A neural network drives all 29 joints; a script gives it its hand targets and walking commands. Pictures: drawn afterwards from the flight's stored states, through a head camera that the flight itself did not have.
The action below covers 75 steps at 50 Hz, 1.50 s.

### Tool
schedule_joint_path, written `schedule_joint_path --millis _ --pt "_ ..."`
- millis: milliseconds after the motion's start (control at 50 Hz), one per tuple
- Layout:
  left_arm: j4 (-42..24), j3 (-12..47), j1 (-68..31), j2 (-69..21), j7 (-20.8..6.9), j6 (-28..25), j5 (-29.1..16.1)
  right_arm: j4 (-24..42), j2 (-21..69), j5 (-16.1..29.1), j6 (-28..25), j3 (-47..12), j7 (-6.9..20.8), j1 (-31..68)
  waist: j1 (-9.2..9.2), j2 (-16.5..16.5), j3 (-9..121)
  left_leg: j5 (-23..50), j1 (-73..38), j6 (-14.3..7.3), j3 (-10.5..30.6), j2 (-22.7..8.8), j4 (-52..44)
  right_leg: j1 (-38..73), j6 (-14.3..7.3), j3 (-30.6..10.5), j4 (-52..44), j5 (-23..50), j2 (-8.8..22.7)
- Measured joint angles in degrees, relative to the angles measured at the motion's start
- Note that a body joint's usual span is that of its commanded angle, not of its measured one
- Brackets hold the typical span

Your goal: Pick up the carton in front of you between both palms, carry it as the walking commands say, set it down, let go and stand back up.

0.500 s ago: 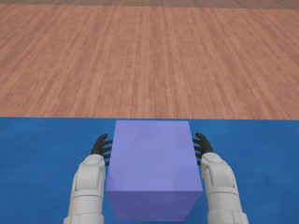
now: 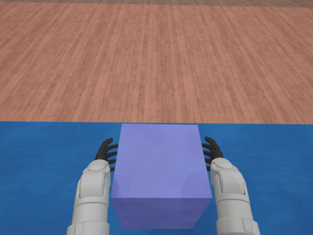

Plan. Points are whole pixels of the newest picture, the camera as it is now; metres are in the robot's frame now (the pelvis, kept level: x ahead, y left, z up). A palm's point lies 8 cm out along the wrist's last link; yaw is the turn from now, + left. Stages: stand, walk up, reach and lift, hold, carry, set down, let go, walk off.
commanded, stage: hold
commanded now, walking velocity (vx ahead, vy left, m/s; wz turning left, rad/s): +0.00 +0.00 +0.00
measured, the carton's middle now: (158, 178) +0.29 +0.00 -0.02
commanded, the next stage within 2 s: carry in 0.60 s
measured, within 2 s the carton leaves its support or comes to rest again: neither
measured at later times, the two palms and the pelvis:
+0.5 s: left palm (102, 166) +0.29 +0.15 +0.05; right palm (216, 164) +0.29 -0.15 +0.05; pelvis +0.00 +0.00 +0.00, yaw +0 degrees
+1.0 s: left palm (111, 133) +0.37 +0.13 +0.09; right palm (218, 132) +0.37 -0.17 +0.09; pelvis +0.09 -0.01 +0.00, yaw +0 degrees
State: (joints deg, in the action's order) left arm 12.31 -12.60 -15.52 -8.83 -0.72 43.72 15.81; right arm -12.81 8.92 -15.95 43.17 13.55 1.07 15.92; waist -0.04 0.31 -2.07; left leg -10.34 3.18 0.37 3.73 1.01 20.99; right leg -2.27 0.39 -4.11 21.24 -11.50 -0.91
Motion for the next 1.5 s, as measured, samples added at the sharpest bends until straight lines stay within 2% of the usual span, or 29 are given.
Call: schedule_joint_path --millis 580,620,660,700,720,780,800,840,900,960,1020,1060,1100,1120,1160,1180,1220,1340,1420,1460,1480,1500 --pt "-1.36 1.12 1.3 0.3 0.12 0.47 -0.44 1.45 -0.32 0.51 0.53 -1.29 -0.21 -1.36 0.06 -0.04 -0.1 -0.02 -0.22 0.06 0.18 -0.06 -0.17 0.25 -0.08 0.11 -0.17 -0.05 -0.08" --pt "-1.09 0.93 1.19 0.3 0.16 0.64 -0.57 1.22 -0.3 0.64 0.81 -1.17 -0.32 -1.19 0.26 -0.09 1.9 -0.71 2.47 0.12 -0.11 -0.05 1.57 -2.64 0.0 -0.1 1.79 -0.75 -0.16" --pt "-1.57 1.21 1.77 0.41 0.53 0.91 -1.16 1.71 -0.4 1.21 1.18 -1.75 -0.81 -1.73 0.4 -0.13 4.27 -4.27 5.28 0.05 -0.53 -0.09 3.83 -5.91 0.03 -0.19 4.9 -5.26 -0.18" --pt "-3.4 1.5 2.57 0.61 0.81 1.6 -2.16 3.31 -0.53 1.97 1.96 -2.71 -1.24 -2.25 0.73 -0.25 6.24 -6.74 7.24 -0.07 -1.21 -0.33 4.55 -8.95 -0.14 0.54 7.56 -9.94 0.29" --pt "-4.75 1.65 2.89 0.78 0.98 2.06 -2.81 4.39 -0.53 2.35 2.45 -3.25 -1.54 -2.3 0.97 -0.48 6.95 -5.74 8.02 -0.15 -1.63 -0.66 4.48 -10.37 -0.11 1.73 8.67 -10.22 0.63" --pt "-8.48 2.78 3.48 1.48 1.77 4.03 -5.16 8.95 -0.73 3.65 4.76 -4.68 -2.49 -3.29 1.04 -1.5 8.75 -4.0 10.26 0.01 -1.88 -1.99 6.25 -11.49 -0.63 4.7 7.24 -6.79 0.44" --pt "-9.55 3.35 3.57 1.44 2.16 5.09 -5.81 10.85 -0.9 4.17 6.02 -4.91 -2.89 -4.0 0.88 -1.82 9.42 -6.66 11.16 -0.05 -1.65 -2.42 8.03 -11.33 -1.0 5.2 6.47 -5.08 0.11" --pt "-11.52 4.6 3.55 0.93 3.11 7.64 -6.54 14.41 -1.79 5.57 8.77 -5.02 -3.24 -5.42 0.44 -1.27 10.72 -12.61 14.38 -0.09 -3.69 -2.94 14.44 -10.96 -1.81 6.17 5.16 -3.26 0.47" --pt "-15.38 6.39 4.44 0.9 4.6 12.17 -7.17 17.56 -3.2 8.21 13.29 -5.52 -3.82 -5.73 0.08 0.23 11.61 -14.63 19.1 -0.25 -7.31 -2.89 20.06 -9.2 -1.98 6.36 1.24 -3.78 1.74" --pt "-20.74 7.11 5.37 1.09 5.82 16.35 -7.97 20.91 -3.51 9.92 16.91 -6.28 -4.71 -5.3 0.12 1.14 11.51 -11.57 21.91 0.1 -9.69 -2.52 17.71 -6.84 -1.33 5.9 -3.0 -3.05 2.87" --pt "-25.91 7.16 6.24 1.18 6.05 19.49 -8.66 25.39 -2.37 10.26 19.53 -6.3 -5.07 -5.92 0.56 1.57 11.44 -7.45 22.51 0.45 -11.95 -2.16 11.37 -4.76 -0.64 5.69 -4.29 -4.45 3.5" --pt "-29.01 6.97 7.08 1.26 6.04 21.2 -9.32 28.43 -1.04 9.87 20.97 -6.25 -5.19 -6.78 0.91 1.61 11.32 -3.35 20.29 0.43 -14.2 -1.84 4.71 -4.06 0.0 5.47 -1.61 -7.58 3.77" --pt "-31.46 6.28 7.91 1.4 6.01 22.45 -9.93 29.93 -1.15 9.64 21.93 -7.91 -5.33 -7.17 1.27 2.01 11.31 1.91 18.53 -1.79 -15.87 -1.61 3.25 -6.42 0.36 5.48 7.68 -13.03 4.59" --pt "-31.99 5.71 8.49 1.44 6.0 23.05 -10.22 29.67 -1.24 9.52 22.3 -8.8 -5.47 -7.31 1.12 2.19 11.35 1.27 18.62 -2.95 -16.46 -1.58 5.16 -9.55 0.07 5.85 15.41 -14.56 4.91" --pt "-32.34 5.23 9.08 1.47 6.02 24.76 -10.55 29.7 -1.34 9.62 24.05 -9.5 -5.9 -7.62 0.87 1.18 10.94 -2.07 17.24 -3.95 -16.85 -2.17 6.28 -16.75 -1.04 6.84 30.1 -15.39 4.33" --pt "-32.27 5.23 9.0 1.48 6.06 25.53 -10.7 30.08 -1.37 9.74 24.95 -9.47 -6.13 -7.86 0.64 0.67 10.65 -3.05 15.96 -3.94 -16.81 -2.33 5.49 -19.99 -1.41 7.65 34.73 -14.41 4.36" --pt "-32.03 5.41 8.35 1.39 6.11 26.55 -10.86 31.16 -1.39 9.98 26.31 -9.01 -6.49 -8.13 0.05 -0.03 10.03 -3.19 12.77 -3.1 -16.51 -2.47 2.39 -25.0 -1.52 9.21 37.1 -11.09 5.02" --pt "-32.08 5.77 6.02 1.16 6.12 26.9 -10.37 32.44 -1.21 10.55 27.17 -7.04 -6.64 -6.36 -1.54 -0.87 9.18 -4.44 2.96 -1.56 -15.55 -3.09 -5.96 -32.07 -0.14 11.49 21.29 -0.91 6.39" --pt "-32.75 5.67 6.15 1.15 6.1 26.7 -10.16 32.24 -1.11 10.77 26.96 -6.91 -6.62 -5.63 -1.66 -0.88 8.91 -8.92 -3.18 0.65 -15.36 -3.98 -6.67 -31.37 -0.61 14.05 11.31 4.94 5.84" --pt "-33.03 5.75 6.24 1.17 6.09 26.57 -10.21 32.59 -1.1 10.7 26.96 -6.96 -6.58 -5.66 -1.55 -1.27 8.61 -12.9 -5.48 2.08 -14.87 -5.04 -4.0 -28.81 -1.27 16.09 7.63 5.81 4.91" --pt "-32.99 5.8 6.02 1.14 6.05 26.46 -10.23 32.88 -1.12 10.62 26.91 -6.89 -6.52 -5.7 -1.4 -1.4 8.41 -15.79 -5.66 2.62 -14.38 -5.83 -0.26 -26.82 -1.72 17.19 6.11 5.63 4.34" --pt "-32.24 6.09 5.8 1.09 5.98 25.82 -10.17 32.79 -1.23 10.57 26.63 -6.51 -6.42 -5.66 -0.84 -2.43 8.14 -18.58 -4.08 2.65 -13.76 -7.55 6.3 -26.34 -3.2 18.18 7.55 7.21 3.67"
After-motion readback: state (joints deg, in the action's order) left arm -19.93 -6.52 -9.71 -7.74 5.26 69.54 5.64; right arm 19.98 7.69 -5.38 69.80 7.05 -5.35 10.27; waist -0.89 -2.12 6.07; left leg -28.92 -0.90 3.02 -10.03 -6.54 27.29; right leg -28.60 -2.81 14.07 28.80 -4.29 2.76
